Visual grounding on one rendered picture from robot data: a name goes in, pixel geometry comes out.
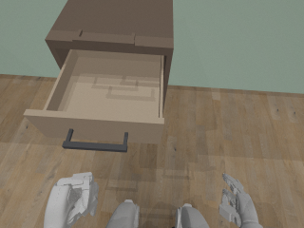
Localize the handle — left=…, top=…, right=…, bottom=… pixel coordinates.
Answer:
left=62, top=128, right=128, bottom=153
left=72, top=36, right=135, bottom=48

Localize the robot thigh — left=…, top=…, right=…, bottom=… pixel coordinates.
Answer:
left=105, top=202, right=140, bottom=228
left=175, top=206, right=210, bottom=228

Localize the left robot hand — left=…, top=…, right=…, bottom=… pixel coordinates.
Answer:
left=43, top=172, right=99, bottom=228

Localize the left robot thigh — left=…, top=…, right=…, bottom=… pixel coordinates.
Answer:
left=105, top=202, right=140, bottom=228

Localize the right robot thigh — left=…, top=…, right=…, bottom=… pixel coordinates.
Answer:
left=175, top=206, right=210, bottom=228

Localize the right robot hand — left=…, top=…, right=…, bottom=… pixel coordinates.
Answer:
left=219, top=173, right=259, bottom=228

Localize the drawer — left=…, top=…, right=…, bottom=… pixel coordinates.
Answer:
left=23, top=49, right=164, bottom=144

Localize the cabinet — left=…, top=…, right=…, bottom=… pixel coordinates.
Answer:
left=45, top=0, right=174, bottom=115

